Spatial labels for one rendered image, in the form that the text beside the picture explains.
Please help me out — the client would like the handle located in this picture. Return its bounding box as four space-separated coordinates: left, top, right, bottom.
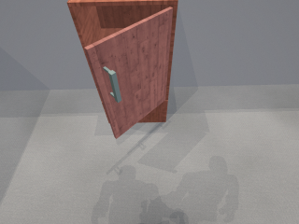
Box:
103 66 121 103

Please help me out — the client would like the cupboard door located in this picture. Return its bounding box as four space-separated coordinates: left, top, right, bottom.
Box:
84 7 173 139

